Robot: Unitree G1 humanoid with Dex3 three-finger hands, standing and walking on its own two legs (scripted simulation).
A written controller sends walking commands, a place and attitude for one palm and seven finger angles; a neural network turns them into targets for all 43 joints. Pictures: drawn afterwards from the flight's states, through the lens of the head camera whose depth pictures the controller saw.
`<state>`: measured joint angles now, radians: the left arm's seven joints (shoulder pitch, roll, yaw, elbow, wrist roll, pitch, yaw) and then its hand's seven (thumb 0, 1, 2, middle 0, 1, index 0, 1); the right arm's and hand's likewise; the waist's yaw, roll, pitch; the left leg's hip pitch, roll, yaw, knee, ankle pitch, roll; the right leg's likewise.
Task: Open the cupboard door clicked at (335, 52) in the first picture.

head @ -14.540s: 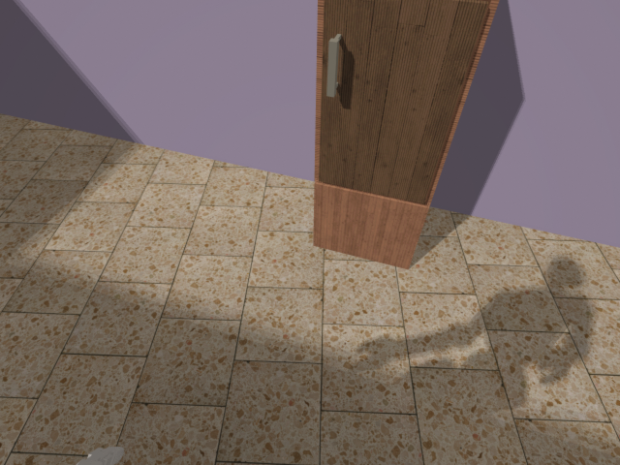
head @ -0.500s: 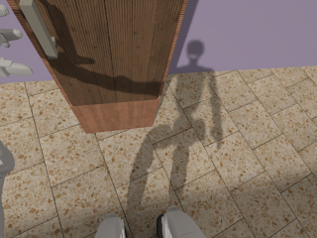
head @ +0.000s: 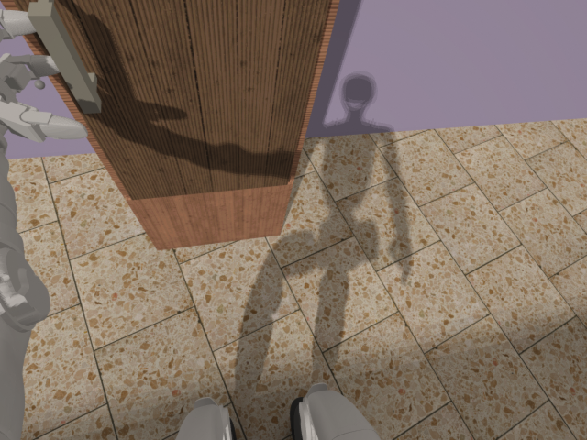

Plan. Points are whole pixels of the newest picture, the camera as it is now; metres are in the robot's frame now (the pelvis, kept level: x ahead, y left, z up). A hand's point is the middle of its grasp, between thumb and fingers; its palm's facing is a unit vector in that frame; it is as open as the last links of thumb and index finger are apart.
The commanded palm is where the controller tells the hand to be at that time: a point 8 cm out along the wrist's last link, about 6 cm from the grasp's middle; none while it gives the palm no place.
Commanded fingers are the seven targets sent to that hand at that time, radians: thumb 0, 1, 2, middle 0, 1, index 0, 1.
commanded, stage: slide the fingers in behind the handle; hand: left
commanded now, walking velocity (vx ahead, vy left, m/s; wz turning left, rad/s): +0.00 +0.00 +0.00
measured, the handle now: (71, 53) +0.60 +0.21 +0.10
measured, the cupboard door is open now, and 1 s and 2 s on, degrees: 0 0 0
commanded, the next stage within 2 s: close the thumb around the handle in 1.10 s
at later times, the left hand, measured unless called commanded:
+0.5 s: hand (77, 84) +0.54 +0.20 +0.10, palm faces +0.04 -1.00 -0.01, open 14.0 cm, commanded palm +0.52 +0.24 +0.10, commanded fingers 0.00 -0.50 0.30 -0.30 -1.20 -0.30 -1.20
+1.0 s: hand (83, 87) +0.54 +0.19 +0.10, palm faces +0.05 -1.00 -0.01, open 14.0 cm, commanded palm +0.52 +0.23 +0.10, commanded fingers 0.00 -0.50 0.30 -0.30 -1.20 -0.30 -1.20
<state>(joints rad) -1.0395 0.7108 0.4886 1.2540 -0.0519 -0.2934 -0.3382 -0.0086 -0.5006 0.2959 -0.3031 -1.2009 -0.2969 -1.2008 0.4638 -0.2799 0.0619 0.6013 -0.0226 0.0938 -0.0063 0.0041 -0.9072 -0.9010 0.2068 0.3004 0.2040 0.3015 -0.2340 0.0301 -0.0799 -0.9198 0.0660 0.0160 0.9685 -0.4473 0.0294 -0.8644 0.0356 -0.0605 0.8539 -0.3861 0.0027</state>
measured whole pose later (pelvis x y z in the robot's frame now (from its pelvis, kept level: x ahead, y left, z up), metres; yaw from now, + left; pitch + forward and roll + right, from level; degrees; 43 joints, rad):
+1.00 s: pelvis +0.00 -0.01 +0.00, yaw +1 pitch +22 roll -3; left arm -1.02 0.59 0.43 1.25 -0.05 -0.33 -0.23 -0.01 -0.50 0.30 -0.30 -1.20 -0.30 -1.20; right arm 0.45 -0.27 0.04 0.62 -0.02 0.07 0.01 0.00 -0.91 -0.90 0.21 0.30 0.20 0.30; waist -0.21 0.04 -0.08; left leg -0.89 0.06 0.01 0.95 -0.44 0.01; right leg -0.84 0.03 -0.06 0.87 -0.40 -0.01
